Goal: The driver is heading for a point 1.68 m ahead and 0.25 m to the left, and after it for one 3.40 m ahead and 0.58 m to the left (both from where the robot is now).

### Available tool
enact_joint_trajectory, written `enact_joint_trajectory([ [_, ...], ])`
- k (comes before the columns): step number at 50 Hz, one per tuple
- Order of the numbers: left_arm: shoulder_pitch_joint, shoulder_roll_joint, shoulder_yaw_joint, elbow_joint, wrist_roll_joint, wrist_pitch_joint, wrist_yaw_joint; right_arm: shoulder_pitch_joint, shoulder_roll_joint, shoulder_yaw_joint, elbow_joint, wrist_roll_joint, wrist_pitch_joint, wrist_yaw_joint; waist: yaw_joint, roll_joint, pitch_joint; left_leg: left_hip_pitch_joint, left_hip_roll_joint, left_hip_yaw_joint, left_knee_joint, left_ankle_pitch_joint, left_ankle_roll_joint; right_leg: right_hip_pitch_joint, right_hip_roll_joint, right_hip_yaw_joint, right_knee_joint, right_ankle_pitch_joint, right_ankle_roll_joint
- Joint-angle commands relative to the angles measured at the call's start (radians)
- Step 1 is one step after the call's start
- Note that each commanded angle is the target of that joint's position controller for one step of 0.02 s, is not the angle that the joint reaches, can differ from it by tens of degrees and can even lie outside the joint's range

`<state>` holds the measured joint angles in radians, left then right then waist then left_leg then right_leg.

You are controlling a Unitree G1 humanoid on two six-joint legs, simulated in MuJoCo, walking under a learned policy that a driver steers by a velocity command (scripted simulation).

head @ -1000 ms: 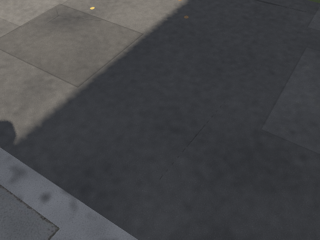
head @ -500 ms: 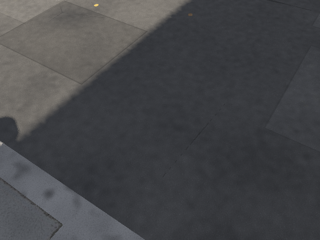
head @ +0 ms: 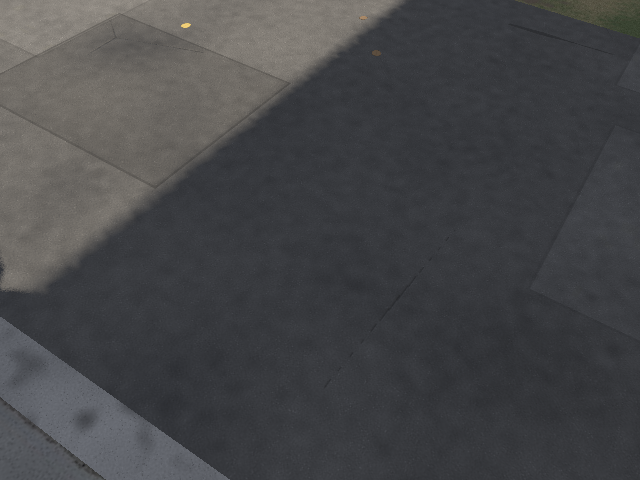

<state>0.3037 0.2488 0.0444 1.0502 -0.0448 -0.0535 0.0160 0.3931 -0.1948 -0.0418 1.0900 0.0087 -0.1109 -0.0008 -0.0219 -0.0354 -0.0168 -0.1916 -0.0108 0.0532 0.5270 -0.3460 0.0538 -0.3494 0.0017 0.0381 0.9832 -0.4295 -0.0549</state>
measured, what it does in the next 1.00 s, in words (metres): walks ahead: right foot, then left foot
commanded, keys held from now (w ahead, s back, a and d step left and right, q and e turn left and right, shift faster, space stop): w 1.00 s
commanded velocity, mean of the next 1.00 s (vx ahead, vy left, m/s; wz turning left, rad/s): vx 0.47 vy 0.00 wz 0.00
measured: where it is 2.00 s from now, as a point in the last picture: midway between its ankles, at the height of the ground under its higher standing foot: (306, 265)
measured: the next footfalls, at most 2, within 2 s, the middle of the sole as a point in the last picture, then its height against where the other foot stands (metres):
right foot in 0.38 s outside the picture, level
left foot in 0.90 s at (257, 412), level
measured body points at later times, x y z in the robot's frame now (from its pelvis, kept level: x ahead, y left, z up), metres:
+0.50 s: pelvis +0.26 -0.04 +0.00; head +0.30 -0.04 +0.44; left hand +0.41 +0.21 -0.13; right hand +0.25 -0.30 -0.15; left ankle +0.11 +0.09 -0.62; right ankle +0.34 -0.13 -0.73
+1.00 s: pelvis +0.56 +0.03 -0.01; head +0.59 +0.04 +0.44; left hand +0.55 +0.29 -0.16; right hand +0.72 -0.23 -0.11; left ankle +0.65 +0.12 -0.73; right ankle +0.40 -0.12 -0.65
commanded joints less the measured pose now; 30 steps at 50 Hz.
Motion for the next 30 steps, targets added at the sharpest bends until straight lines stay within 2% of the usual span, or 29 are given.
enact_joint_trajectory([
  [1,-0.125,0.074,0.014,-0.099,0.005,-0.055,-0.011,0.079,-0.118,-0.007,-0.023,-0.001,-0.015,0.013,-0.013,0.118,0.166,0.244,0.313,-0.471,-0.401,-0.086,0.14,-0.521,-0.095,0.031,0.173,0.153,-0.032],
  [2,-0.141,0.092,0.023,-0.1,0.016,-0.057,-0.015,0.079,-0.094,0.001,-0.027,-0.003,-0.01,0.014,-0.012,0.119,0.158,0.243,0.274,-0.372,-0.401,0.065,0.11,-0.489,-0.111,0.018,0.118,0.208,-0.028],
  [3,-0.148,0.083,0.026,-0.098,0.02,-0.056,-0.022,0.108,-0.073,0.008,-0.022,-0.008,-0.002,0.012,-0.018,0.132,0.138,0.248,0.241,-0.297,-0.396,0.189,0.095,-0.456,-0.112,-0.005,0.082,0.241,-0.019],
  [5,-0.187,0.041,0.019,-0.11,0.022,-0.048,-0.032,0.161,-0.085,0.009,-0.015,-0.014,0.009,0.001,-0.027,0.135,0.12,0.26,0.219,-0.218,-0.387,0.372,0.101,-0.449,-0.103,-0.044,0.016,0.286,0.006],
  [7,-0.29,0.013,0.007,-0.153,0.022,-0.042,-0.035,0.161,-0.111,0.008,-0.028,-0.017,0.016,-0.012,-0.039,0.116,0.14,0.218,0.209,-0.177,-0.405,0.421,0.108,-0.431,-0.089,-0.063,-0.125,0.343,0.027],
  [9,-0.385,0.001,-0.004,-0.189,0.019,-0.043,-0.04,0.165,-0.134,0.004,-0.037,-0.016,0.02,-0.02,-0.056,0.121,0.157,0.162,0.197,-0.143,-0.431,0.41,0.106,-0.36,-0.062,-0.089,-0.271,0.414,0.036],
  [13,-0.48,0.023,-0.009,-0.236,0.01,-0.045,-0.056,0.196,-0.15,-0.008,-0.025,0.0,0.018,-0.023,-0.057,0.135,0.192,0.195,0.235,-0.119,-0.442,0.438,0.112,-0.304,-0.044,-0.093,-0.405,0.461,0.012],
  [15,-0.486,0.046,-0.004,-0.254,0.01,-0.052,-0.065,0.181,-0.158,-0.016,-0.026,0.004,0.023,-0.024,-0.029,0.136,0.176,0.265,0.259,-0.103,-0.394,0.56,0.099,-0.273,-0.035,-0.087,-0.449,0.435,-0.019],
  [16,-0.454,0.068,0.006,-0.252,0.011,-0.056,-0.067,0.164,-0.17,-0.021,-0.032,0.001,0.027,-0.024,0.0,0.149,0.139,0.297,0.266,-0.092,-0.338,0.723,0.088,-0.211,-0.015,-0.096,-0.456,0.411,-0.036],
  [17,-0.388,0.097,0.021,-0.238,0.012,-0.057,-0.065,0.149,-0.185,-0.028,-0.038,-0.002,0.033,-0.025,0.041,0.174,0.077,0.32,0.269,-0.083,-0.249,0.923,0.077,-0.111,0.017,-0.115,-0.445,0.383,-0.053],
  [18,-0.236,0.135,0.044,-0.195,0.009,-0.055,-0.059,0.128,-0.186,-0.029,-0.045,-0.008,0.043,-0.024,0.119,0.187,-0.018,0.302,0.245,-0.057,-0.08,1.069,0.058,0.072,0.05,-0.133,-0.445,0.376,-0.08],
  [19,-0.054,0.178,0.067,-0.143,0.008,-0.049,-0.048,0.103,-0.182,-0.024,-0.063,-0.013,0.046,-0.021,0.201,0.181,-0.122,0.154,0.208,-0.045,0.142,1.009,0.027,0.347,0.005,-0.08,-0.436,0.387,-0.117],
  [20,0.117,0.27,0.09,-0.113,0.037,-0.042,-0.038,0.182,-0.082,0.004,-0.087,-0.021,0.034,-0.008,0.186,-0.017,-0.299,-0.227,0.079,-0.023,0.536,0.564,-0.026,0.761,-0.266,0.316,-0.44,0.246,-0.252],
  [21,0.141,0.231,0.075,-0.095,0.036,-0.035,-0.041,0.217,-0.011,0.026,-0.069,0.001,0.006,0.002,0.158,-0.188,-0.43,-0.408,-0.06,-0.135,0.819,-0.186,-0.046,0.853,-0.421,0.739,-0.657,0.086,-0.342],
  [22,0.04,0.165,0.053,-0.1,0.026,-0.04,-0.046,0.114,-0.105,-0.001,-0.103,0.032,-0.019,0.005,0.151,-0.136,-0.263,-0.512,0.006,-0.201,0.909,-0.168,-0.014,0.712,-0.365,0.659,-0.71,0.044,-0.282],
  [23,-0.062,0.12,0.039,-0.122,0.027,-0.045,-0.045,0.015,-0.144,-0.011,-0.138,0.05,-0.031,0.001,0.117,-0.079,-0.123,-0.53,0.06,-0.163,0.893,-0.087,0.004,0.533,-0.334,0.486,-0.73,0.122,-0.242],
  [24,-0.138,0.088,0.027,-0.131,0.036,-0.056,-0.053,-0.029,-0.143,-0.016,-0.147,0.042,-0.031,-0.008,0.074,0.013,-0.042,-0.482,0.108,-0.142,0.824,-0.006,0.006,0.356,-0.296,0.361,-0.764,0.244,-0.215],
  [25,-0.173,0.056,0.018,-0.131,0.046,-0.065,-0.057,-0.025,-0.14,-0.029,-0.144,0.025,-0.019,-0.017,0.034,0.014,-0.018,-0.411,0.143,-0.142,0.76,0.04,0.008,0.246,-0.254,0.267,-0.789,0.31,-0.191],
  [26,-0.179,0.045,0.014,-0.122,0.051,-0.066,-0.06,0.006,-0.11,-0.028,-0.141,0.02,-0.003,-0.019,0.005,-0.008,-0.006,-0.353,0.159,-0.143,0.726,0.056,0.007,0.174,-0.228,0.215,-0.817,0.316,-0.185],
  [27,-0.166,0.048,0.013,-0.11,0.047,-0.068,-0.059,0.022,-0.086,-0.027,-0.139,0.018,0.01,-0.021,-0.008,-0.02,0.007,-0.333,0.166,-0.136,0.693,0.057,0.004,0.131,-0.216,0.185,-0.842,0.322,-0.19],
  [28,-0.148,0.061,0.014,-0.098,0.044,-0.069,-0.055,0.013,-0.078,-0.027,-0.147,0.016,0.019,-0.023,-0.016,-0.024,0.031,-0.338,0.172,-0.125,0.659,0.061,-0.004,0.094,-0.212,0.156,-0.864,0.337,-0.197],
  [30,-0.112,0.1,0.02,-0.082,0.046,-0.071,-0.039,-0.073,-0.1,-0.033,-0.187,0.006,0.026,-0.026,-0.011,-0.018,0.071,-0.411,0.186,-0.115,0.563,0.14,-0.029,0.079,-0.212,0.125,-0.898,0.355,-0.21],
])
